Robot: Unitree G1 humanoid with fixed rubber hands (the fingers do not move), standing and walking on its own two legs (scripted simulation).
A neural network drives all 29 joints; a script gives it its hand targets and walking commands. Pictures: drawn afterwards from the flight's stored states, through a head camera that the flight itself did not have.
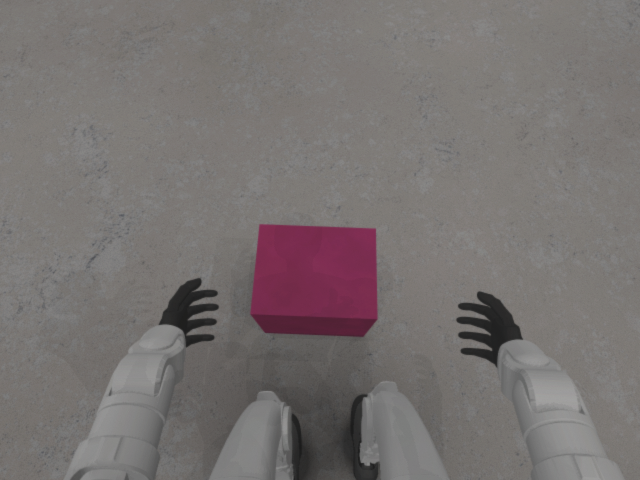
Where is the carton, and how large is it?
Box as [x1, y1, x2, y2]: [250, 224, 377, 336]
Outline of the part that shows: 259,224 250,314 265,332 363,336 377,318 375,229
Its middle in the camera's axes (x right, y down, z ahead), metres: -0.01 +0.11 +1.01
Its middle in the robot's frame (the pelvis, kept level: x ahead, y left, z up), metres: +0.49 +0.01 -0.56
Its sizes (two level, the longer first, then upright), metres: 0.277 0.215 0.269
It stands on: the floor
